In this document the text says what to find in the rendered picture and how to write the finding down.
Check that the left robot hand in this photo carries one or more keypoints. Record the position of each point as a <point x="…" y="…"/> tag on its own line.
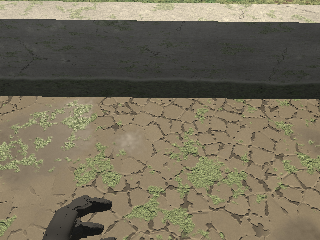
<point x="65" y="224"/>

